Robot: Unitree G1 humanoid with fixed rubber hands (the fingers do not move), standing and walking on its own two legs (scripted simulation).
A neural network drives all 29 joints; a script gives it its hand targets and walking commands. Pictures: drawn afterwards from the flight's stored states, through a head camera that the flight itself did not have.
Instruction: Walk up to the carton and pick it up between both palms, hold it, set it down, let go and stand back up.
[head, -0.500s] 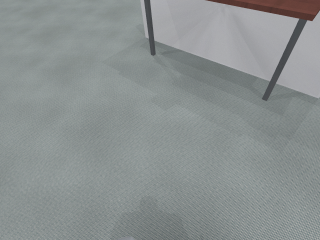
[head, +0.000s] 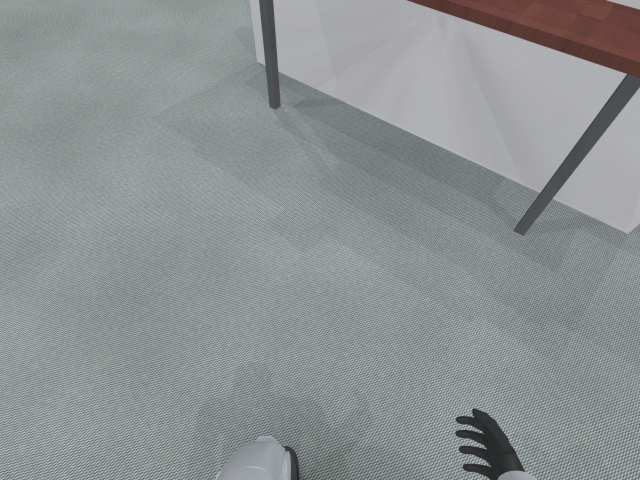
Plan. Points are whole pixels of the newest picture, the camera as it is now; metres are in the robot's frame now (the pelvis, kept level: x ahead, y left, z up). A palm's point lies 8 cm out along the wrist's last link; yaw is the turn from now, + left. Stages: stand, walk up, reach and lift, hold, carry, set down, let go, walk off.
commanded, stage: walk up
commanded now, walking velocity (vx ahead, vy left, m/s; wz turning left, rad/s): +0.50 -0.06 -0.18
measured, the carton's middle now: out of the picture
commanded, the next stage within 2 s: none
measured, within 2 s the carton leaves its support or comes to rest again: neither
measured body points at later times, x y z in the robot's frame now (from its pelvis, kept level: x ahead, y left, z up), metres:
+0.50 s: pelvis +0.23 -0.08 +0.01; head +0.26 -0.11 +0.46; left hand +0.41 +0.12 -0.10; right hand +0.14 -0.30 -0.14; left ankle +0.11 +0.08 -0.68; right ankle +0.29 -0.20 -0.71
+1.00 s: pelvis +0.48 -0.05 +0.00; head +0.51 -0.04 +0.45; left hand +0.35 +0.15 -0.14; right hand +0.65 -0.28 -0.11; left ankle +0.59 +0.06 -0.71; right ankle +0.30 -0.20 -0.70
